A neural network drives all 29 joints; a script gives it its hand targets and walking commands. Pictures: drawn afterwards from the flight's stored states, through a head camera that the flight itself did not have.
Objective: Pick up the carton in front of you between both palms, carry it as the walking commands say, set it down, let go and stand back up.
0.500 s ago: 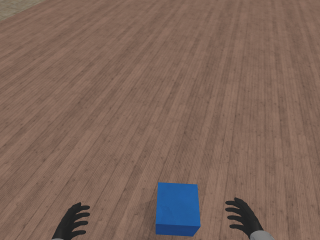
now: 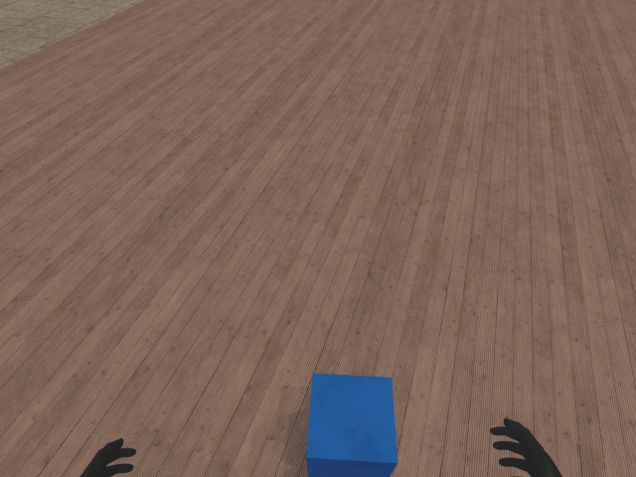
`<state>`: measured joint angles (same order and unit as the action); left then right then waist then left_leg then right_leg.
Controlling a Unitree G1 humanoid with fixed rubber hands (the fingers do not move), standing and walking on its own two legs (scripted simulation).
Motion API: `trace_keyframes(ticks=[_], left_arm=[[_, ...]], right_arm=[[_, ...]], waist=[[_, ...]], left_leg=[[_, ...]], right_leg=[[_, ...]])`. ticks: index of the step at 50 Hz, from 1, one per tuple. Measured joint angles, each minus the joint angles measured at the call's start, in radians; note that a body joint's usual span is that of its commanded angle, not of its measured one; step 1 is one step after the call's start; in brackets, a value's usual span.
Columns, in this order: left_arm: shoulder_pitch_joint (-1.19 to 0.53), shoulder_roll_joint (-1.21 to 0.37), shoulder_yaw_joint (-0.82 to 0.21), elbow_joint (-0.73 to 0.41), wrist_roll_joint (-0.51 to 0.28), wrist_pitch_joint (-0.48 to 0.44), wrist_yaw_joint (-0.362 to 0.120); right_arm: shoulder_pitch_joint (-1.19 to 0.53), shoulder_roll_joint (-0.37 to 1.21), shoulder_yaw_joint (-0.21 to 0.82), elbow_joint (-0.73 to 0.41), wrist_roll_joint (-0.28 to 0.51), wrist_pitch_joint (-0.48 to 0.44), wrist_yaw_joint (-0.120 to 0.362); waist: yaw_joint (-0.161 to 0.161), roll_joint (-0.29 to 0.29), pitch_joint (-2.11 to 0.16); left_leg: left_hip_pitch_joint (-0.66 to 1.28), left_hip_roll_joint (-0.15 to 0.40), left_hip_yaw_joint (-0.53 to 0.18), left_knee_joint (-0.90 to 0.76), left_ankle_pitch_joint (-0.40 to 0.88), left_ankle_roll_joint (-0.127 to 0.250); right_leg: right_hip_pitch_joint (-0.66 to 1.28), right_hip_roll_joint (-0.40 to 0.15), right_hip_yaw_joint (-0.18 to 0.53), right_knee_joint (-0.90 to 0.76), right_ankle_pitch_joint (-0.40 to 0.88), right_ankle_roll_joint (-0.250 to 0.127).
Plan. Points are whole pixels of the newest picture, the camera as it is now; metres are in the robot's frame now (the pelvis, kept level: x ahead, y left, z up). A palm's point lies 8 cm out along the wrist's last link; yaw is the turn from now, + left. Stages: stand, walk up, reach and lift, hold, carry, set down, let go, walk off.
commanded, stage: stand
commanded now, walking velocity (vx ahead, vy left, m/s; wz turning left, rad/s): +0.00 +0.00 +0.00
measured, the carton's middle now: (349, 430) +0.37 -0.09 -0.64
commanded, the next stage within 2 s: none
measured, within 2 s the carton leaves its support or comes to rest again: neither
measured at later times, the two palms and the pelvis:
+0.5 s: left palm out of the picture +0.12 +0.29 -0.08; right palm out of the picture +0.12 -0.30 -0.09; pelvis +0.00 -0.01 +0.00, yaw +1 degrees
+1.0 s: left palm out of the picture +0.08 +0.30 -0.09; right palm out of the picture +0.09 -0.31 -0.09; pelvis -0.01 -0.01 +0.01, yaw +1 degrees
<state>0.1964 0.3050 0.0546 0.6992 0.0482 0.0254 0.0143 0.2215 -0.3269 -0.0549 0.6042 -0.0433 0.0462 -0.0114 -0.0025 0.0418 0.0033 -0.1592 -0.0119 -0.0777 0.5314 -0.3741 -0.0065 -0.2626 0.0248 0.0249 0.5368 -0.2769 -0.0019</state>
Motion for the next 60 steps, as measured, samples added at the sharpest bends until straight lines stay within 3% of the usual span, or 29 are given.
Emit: trace_keyframes(ticks=[17,60], left_arm=[[-0.043,0.015,-0.016,0.120,-0.010,-0.025,0.006],[-0.080,0.061,-0.032,0.315,-0.028,-0.030,-0.007]], right_arm=[[-0.007,-0.024,0.029,0.127,0.009,-0.036,-0.014],[-0.038,-0.059,0.047,0.323,0.019,-0.056,-0.009]], waist=[[0.004,-0.003,0.012],[0.013,-0.020,0.024]], left_leg=[[0.046,0.005,-0.020,-0.049,0.018,-0.010],[0.096,0.002,-0.009,-0.155,0.104,-0.009]], right_leg=[[0.045,0.001,-0.019,-0.031,0.003,-0.013],[0.092,-0.006,-0.007,-0.133,0.089,-0.009]])
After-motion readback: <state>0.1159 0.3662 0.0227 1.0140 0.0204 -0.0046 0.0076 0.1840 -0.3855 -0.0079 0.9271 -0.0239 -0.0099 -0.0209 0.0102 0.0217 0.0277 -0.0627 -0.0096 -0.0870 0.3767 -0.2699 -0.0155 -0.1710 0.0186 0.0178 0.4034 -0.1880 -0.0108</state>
